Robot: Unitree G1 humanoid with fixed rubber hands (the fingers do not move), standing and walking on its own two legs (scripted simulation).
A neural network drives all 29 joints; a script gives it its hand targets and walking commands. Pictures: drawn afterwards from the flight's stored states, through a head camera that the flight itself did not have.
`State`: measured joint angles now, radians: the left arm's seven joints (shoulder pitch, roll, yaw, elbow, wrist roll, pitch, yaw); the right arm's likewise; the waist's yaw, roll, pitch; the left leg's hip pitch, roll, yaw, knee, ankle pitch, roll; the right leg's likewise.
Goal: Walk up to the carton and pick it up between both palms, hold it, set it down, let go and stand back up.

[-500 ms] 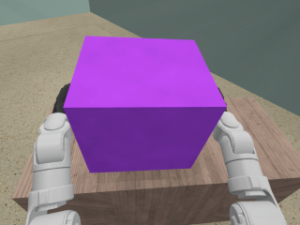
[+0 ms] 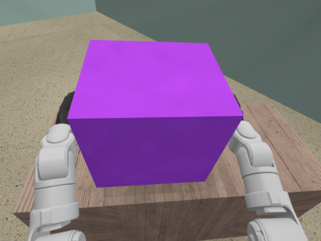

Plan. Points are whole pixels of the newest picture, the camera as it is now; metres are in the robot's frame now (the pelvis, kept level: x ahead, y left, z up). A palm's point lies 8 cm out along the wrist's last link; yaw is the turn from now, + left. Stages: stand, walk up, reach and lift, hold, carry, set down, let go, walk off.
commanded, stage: hold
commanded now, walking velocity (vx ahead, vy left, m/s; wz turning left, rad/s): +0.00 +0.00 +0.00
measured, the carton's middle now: (151, 115) +0.40 +0.01 +0.13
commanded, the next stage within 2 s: none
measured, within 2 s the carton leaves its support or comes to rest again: neither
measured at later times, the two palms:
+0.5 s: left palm (66, 125) +0.34 +0.20 +0.16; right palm (233, 122) +0.34 -0.19 +0.16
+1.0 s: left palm (67, 125) +0.34 +0.20 +0.16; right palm (233, 122) +0.34 -0.19 +0.15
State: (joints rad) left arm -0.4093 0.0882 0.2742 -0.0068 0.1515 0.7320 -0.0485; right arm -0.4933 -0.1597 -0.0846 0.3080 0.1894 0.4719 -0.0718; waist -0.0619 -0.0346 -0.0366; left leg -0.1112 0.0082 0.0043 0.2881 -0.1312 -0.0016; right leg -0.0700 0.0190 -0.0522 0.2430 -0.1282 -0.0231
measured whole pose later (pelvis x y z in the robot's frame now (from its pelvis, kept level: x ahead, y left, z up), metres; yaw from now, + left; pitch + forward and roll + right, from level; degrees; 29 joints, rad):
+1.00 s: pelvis +0.00 +0.00 +0.00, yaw +0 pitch -3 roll +0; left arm -0.39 0.09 0.27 -0.02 0.15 0.74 -0.04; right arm -0.48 -0.16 -0.08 0.30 0.19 0.48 -0.07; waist -0.06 -0.03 -0.04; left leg -0.11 0.01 0.00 0.29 -0.14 0.00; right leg -0.07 0.02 -0.05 0.24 -0.13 -0.02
